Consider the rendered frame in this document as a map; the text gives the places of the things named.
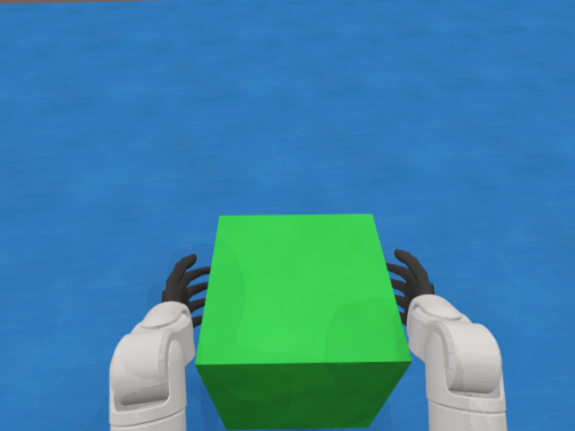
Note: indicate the robot left forearm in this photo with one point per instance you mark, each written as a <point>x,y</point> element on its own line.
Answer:
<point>147,372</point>

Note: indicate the robot right forearm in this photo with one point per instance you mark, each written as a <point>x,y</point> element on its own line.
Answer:
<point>463,367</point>

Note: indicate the right robot hand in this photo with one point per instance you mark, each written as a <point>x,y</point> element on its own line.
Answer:
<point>416,277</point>

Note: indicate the left robot hand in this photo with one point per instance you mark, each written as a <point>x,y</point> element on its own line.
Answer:
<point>176,286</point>

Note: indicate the carton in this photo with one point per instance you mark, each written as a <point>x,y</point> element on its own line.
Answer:
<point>300,328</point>

